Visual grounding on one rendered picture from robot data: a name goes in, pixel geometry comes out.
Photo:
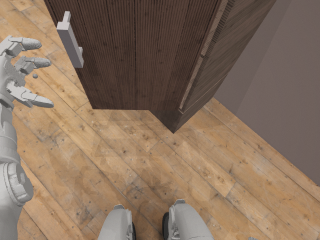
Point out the robot left forearm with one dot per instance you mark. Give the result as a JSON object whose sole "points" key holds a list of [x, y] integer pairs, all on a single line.
{"points": [[8, 134]]}

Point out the robot left hand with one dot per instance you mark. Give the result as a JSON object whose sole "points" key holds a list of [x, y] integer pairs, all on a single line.
{"points": [[10, 47]]}

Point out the handle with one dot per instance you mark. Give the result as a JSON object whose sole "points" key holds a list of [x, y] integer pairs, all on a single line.
{"points": [[68, 39]]}

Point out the left robot upper arm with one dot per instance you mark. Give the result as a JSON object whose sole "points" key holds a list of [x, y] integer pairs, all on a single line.
{"points": [[15, 190]]}

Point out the robot right thigh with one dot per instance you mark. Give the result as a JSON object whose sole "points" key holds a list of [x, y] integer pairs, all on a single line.
{"points": [[184, 219]]}

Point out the cupboard door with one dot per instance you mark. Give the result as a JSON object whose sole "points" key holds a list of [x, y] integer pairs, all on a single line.
{"points": [[138, 54]]}

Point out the robot right shin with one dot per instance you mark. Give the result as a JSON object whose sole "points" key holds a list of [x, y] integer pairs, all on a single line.
{"points": [[174, 235]]}

